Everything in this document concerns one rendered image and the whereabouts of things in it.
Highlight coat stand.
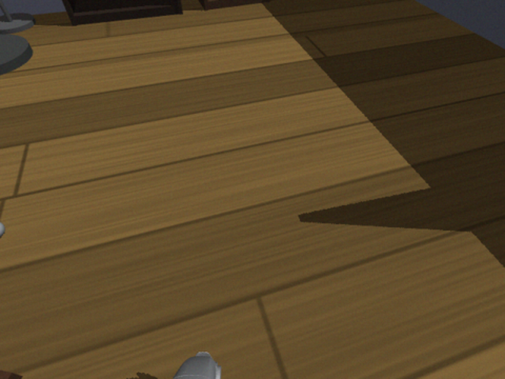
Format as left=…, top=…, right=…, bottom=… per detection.
left=0, top=0, right=36, bottom=34

